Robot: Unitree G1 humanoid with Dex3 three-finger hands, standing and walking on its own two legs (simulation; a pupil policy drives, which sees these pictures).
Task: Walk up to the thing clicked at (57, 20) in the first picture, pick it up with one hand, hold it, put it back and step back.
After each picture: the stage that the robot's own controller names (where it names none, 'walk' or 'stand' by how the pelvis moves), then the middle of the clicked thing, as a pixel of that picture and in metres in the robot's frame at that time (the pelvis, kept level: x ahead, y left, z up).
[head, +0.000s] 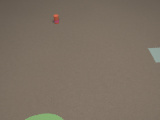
stand; (56, 19) +1.87 +0.29 -0.72
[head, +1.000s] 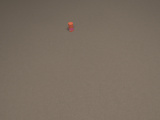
walk; (70, 27) +1.77 +0.23 -0.72
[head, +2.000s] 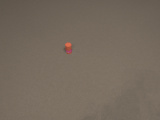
walk; (68, 48) +1.20 +0.18 -0.71
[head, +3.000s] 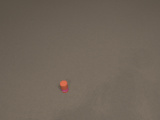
walk; (64, 86) +0.79 +0.20 -0.72
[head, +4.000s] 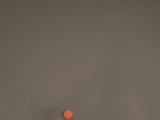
walk; (68, 117) +0.51 +0.12 -0.71
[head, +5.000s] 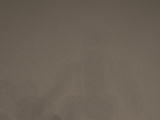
stand; out of the picture +0.40 +0.16 -0.71
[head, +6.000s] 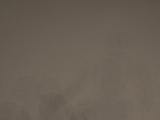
stand; out of the picture +0.37 +0.15 -0.72
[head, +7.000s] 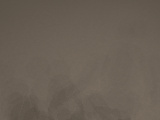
stand; out of the picture +0.36 +0.09 -0.71
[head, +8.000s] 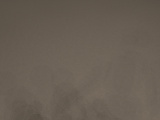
stand; out of the picture +0.33 +0.12 -0.73
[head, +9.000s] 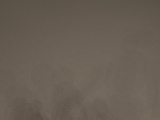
stand; out of the picture +0.34 +0.11 -0.73
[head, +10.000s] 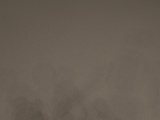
go down; out of the picture +0.33 +0.11 -0.73
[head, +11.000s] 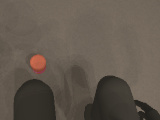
go down; (38, 64) +0.42 +0.14 -0.32
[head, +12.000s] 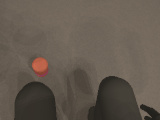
approach; (40, 67) +0.43 +0.14 -0.31
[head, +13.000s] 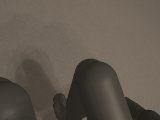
close in; out of the picture +0.42 +0.19 -0.23
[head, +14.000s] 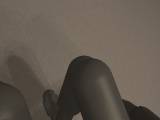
close; out of the picture +0.42 +0.20 -0.23
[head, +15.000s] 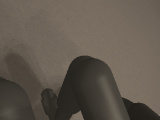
lift; out of the picture +0.39 +0.19 -0.23
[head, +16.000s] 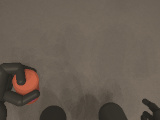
lift; (27, 87) +0.32 +0.17 -0.02
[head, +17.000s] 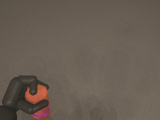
hold; (38, 103) +0.29 +0.15 -0.02
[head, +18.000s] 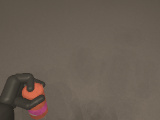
hold; (35, 101) +0.30 +0.16 -0.01
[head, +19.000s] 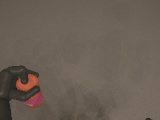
crouch; (31, 91) +0.33 +0.17 -0.07
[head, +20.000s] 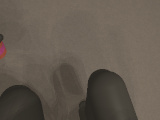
lower; out of the picture +0.48 +0.22 -0.12
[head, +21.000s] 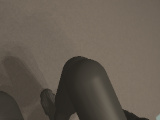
lower; out of the picture +0.44 +0.26 -0.23
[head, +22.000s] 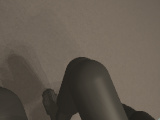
lower; out of the picture +0.43 +0.25 -0.24
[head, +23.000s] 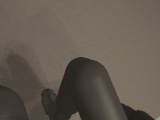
lower; out of the picture +0.43 +0.25 -0.24
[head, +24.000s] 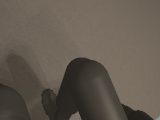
lower; out of the picture +0.43 +0.25 -0.24
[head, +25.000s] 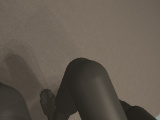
open; out of the picture +0.42 +0.23 -0.24
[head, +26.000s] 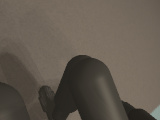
withdraw; out of the picture +0.41 +0.26 -0.23
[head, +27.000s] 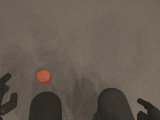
walk; (45, 77) +0.41 +0.17 -0.42
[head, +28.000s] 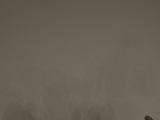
stand; out of the picture +0.35 +0.13 -0.66
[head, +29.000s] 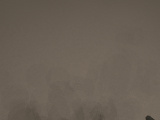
stand; out of the picture +0.35 +0.15 -0.67
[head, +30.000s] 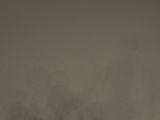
stand; out of the picture +0.36 +0.13 -0.71
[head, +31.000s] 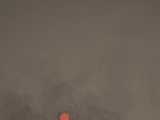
walk; (64, 119) +0.40 +0.09 -0.70
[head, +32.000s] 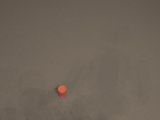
walk; (62, 91) +0.60 +0.10 -0.71
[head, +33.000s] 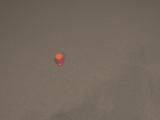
walk; (59, 60) +0.93 +0.23 -0.69
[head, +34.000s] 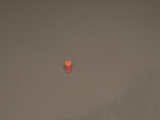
stand; (68, 67) +0.99 +0.11 -0.71
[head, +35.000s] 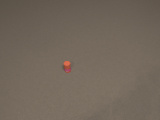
stand; (67, 66) +1.01 +0.14 -0.73
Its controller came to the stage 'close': yes
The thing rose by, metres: 0.71
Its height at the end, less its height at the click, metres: +0.00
